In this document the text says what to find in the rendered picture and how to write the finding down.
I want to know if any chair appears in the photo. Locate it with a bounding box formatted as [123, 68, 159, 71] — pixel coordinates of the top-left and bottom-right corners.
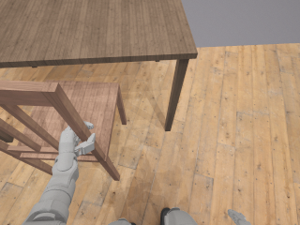
[0, 80, 127, 181]

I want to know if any right robot foot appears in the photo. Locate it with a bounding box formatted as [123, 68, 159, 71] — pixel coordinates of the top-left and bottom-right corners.
[160, 207, 171, 225]

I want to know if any table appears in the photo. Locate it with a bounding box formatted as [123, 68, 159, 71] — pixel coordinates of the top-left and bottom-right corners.
[0, 0, 198, 143]

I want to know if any robot left hand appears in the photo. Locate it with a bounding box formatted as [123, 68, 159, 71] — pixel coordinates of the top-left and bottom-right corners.
[58, 121, 96, 157]

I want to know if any robot right shin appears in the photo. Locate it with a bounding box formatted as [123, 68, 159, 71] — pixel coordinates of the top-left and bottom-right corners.
[168, 207, 180, 214]

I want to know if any robot left forearm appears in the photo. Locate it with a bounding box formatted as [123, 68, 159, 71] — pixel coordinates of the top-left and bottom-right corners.
[22, 152, 80, 225]

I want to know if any robot right hand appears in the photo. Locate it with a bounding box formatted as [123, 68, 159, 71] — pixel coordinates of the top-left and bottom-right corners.
[227, 209, 251, 225]

